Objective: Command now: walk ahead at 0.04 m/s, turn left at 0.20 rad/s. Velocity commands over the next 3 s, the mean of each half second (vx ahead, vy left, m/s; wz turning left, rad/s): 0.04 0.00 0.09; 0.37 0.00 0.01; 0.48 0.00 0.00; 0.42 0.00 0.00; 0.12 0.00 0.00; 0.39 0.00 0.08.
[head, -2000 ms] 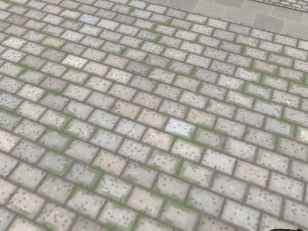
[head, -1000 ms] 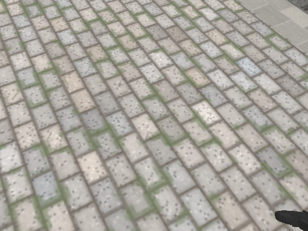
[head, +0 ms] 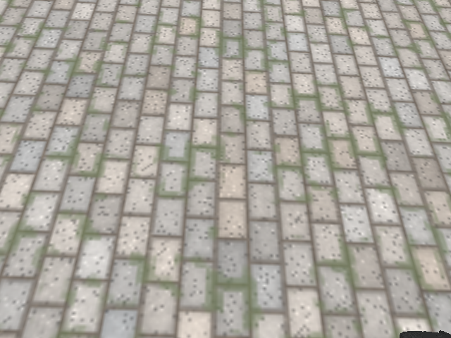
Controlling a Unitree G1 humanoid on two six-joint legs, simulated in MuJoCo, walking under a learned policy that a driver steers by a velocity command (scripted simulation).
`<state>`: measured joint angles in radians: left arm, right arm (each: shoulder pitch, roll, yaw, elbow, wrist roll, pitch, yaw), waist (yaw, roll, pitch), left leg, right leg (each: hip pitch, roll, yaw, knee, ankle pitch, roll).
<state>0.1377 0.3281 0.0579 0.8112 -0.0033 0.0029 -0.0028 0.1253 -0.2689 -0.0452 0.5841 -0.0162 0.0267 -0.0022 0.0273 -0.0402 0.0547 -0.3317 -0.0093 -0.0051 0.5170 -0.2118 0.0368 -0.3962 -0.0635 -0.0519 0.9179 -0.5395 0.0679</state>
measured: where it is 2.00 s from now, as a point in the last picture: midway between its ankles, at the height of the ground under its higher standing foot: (229, 222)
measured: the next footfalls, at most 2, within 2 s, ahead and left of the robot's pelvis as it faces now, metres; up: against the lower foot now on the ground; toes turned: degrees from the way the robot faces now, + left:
right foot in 0.22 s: +0.05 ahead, -0.14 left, +0.00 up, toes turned +0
right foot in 1.10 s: +0.46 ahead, -0.12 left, +0.00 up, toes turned -1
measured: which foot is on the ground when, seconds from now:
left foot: down 0.00-1.00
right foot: up 0.00-0.20, down 0.22-0.62, up 0.64-1.00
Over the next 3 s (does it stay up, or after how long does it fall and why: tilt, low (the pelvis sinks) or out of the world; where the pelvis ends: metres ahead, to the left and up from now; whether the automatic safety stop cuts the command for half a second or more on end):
stays up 1.08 0.02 0.00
